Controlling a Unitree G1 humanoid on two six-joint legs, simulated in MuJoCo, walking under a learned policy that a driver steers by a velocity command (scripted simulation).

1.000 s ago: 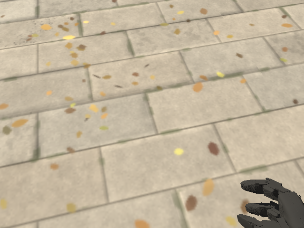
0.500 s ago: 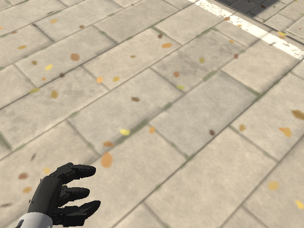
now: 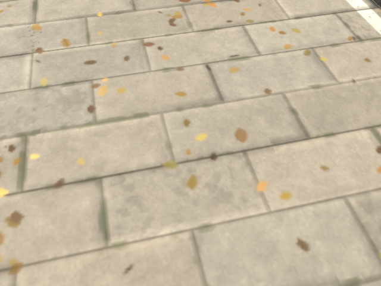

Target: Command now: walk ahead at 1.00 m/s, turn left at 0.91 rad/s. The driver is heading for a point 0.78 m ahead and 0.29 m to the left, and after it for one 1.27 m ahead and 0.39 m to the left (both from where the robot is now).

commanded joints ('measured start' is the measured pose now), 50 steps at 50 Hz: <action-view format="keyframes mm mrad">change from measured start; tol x32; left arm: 1 -134 153 6 -229 6 -75 -2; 14 -459 86 -39 -367 -6 -5 -24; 20 210 341 63 -215 47 -22 42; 50 25 101 -2 -147 4 29 -25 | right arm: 1 269 -241 -83 15 -7 13 -37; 37 -281 -26 47 -236 -13 8 67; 42 321 -166 -36 -44 -6 -8 3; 50 141 -67 -3 -12 -13 -78 -56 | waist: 1 -72 -45 -150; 18 151 27 -227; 21 78 -433 -424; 36 39 -38 116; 44 -71 234 -335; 50 72 -123 -15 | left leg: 1 782 368 -939 -565 -202 236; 8 169 125 -517 -615 185 133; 18 390 99 -530 -77 775 -57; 19 241 56 -477 223 589 -70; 20 -61 -57 -368 519 -250 -83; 22 -235 74 -270 645 -83 -83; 40 157 18 75 -18 121 8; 43 806 109 -257 -176 -15 93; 44 1059 374 -839 -342 -26 297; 50 330 262 -436 -596 133 77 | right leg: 1 -853 22 215 352 -7 -14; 15 -384 22 137 -705 446 14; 18 40 60 136 -717 235 -17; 20 482 -354 682 -837 -366 -84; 22 264 -370 915 -1014 -557 -152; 36 -25 -153 -155 -1141 691 -26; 41 69 -235 -152 -528 1527 -35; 44 -799 80 36 470 -117 18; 50 -562 -128 177 53 41 -20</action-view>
